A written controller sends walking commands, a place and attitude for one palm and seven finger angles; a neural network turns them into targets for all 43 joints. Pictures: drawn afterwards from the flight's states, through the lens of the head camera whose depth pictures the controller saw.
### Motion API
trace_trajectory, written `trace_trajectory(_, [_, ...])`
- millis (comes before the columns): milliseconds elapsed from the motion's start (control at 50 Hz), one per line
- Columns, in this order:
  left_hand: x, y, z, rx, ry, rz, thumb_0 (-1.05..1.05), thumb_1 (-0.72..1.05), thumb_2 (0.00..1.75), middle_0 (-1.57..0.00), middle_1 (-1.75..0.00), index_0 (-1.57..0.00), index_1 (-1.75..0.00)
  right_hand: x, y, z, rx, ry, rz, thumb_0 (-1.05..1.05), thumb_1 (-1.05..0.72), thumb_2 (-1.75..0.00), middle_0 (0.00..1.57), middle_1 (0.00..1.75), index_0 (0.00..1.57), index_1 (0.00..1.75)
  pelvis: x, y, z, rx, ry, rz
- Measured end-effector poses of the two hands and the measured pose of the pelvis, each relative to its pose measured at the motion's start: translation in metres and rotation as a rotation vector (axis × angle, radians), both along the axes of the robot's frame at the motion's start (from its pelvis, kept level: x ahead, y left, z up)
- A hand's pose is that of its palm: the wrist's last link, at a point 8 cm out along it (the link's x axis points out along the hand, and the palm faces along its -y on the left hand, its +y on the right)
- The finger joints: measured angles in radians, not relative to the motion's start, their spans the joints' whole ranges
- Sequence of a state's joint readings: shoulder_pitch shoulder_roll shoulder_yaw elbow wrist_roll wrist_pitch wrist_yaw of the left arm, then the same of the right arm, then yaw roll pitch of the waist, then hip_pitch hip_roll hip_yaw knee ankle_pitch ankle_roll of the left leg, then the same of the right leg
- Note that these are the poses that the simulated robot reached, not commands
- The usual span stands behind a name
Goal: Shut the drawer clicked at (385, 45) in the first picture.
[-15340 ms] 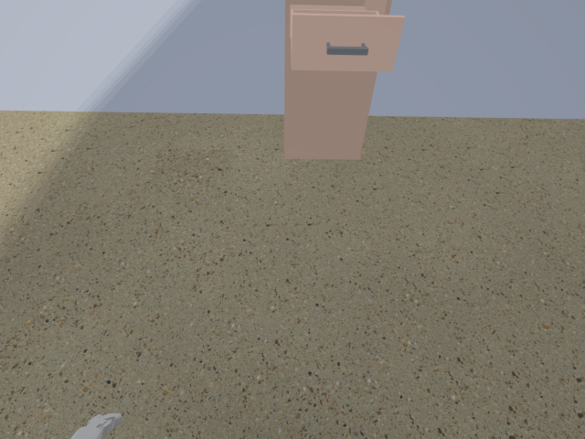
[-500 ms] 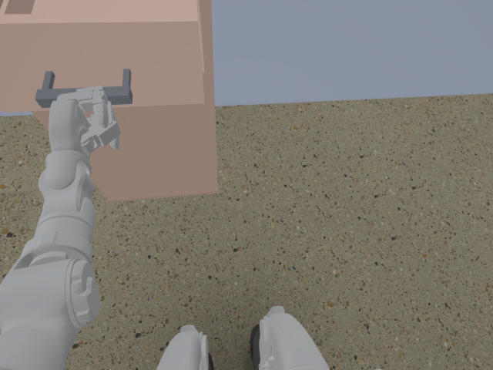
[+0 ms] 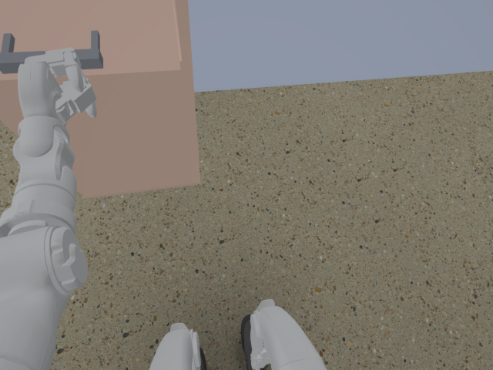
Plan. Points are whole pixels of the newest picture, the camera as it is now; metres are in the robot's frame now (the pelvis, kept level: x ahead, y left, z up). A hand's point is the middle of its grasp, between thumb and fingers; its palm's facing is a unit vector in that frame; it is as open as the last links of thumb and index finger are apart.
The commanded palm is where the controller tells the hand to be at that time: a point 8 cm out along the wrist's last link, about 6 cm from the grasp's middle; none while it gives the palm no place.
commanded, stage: push the drawer shut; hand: left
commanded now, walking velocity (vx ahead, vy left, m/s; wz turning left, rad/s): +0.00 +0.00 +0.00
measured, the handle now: (52, 50) +0.61 +0.23 +0.06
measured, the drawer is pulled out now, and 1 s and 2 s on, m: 0.03 0.00 0.00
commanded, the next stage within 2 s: pull the fist back off the drawer in 0.76 s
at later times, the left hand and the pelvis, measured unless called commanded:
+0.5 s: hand (81, 73) +0.57 +0.19 +0.05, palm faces +0.06 -1.00 -0.04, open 3.3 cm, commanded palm +0.58 +0.22 +0.06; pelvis -0.01 +0.00 -0.01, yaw +0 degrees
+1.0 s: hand (73, 67) +0.57 +0.20 +0.06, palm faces +0.06 -1.00 -0.05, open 3.6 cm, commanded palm +0.60 +0.20 +0.06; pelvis -0.04 +0.01 -0.03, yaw +0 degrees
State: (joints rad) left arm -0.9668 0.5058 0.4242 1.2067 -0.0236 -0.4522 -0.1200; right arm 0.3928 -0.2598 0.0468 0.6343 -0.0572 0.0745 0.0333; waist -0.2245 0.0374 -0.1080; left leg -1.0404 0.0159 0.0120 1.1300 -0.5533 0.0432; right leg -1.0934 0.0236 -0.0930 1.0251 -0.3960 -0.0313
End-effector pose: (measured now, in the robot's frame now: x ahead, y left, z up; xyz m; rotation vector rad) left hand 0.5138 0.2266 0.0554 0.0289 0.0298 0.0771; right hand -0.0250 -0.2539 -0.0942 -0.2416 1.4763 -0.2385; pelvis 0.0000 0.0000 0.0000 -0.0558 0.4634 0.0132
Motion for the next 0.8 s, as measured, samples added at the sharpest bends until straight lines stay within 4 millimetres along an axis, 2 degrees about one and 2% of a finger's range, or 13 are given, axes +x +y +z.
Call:
trace_trajectory(360, [0.028,0.004,0.002,0.007,0.010,0.008,0.07,0.83,0.91,-1.40,-1.60,-1.40,-1.60,-0.011,-0.004,0.003,-0.023,0.044,-0.008,0.00,-0.91,-0.90,0.21,0.30,0.20,0.30,-0.002,-0.004,-0.005,-0.014,0.033,0.009])
trace_trajectory(600, [0.034,0.019,0.003,0.019,0.020,-0.015,0.07,0.66,0.93,-1.40,-1.60,-1.40,-1.60,-0.039,-0.003,0.001,-0.048,0.080,-0.005,0.00,-0.91,-0.90,0.21,0.30,0.20,0.30,-0.019,-0.005,-0.017,-0.032,0.068,0.023])
trace_trajectory(800, [0.036,0.022,0.007,0.018,0.023,-0.021,0.12,0.63,0.93,-1.39,-1.60,-1.40,-1.60,-0.069,0.005,0.002,-0.065,0.092,-0.011,0.00,-0.91,-0.90,0.21,0.30,0.20,0.30,-0.034,-0.001,-0.024,-0.045,0.085,0.025])
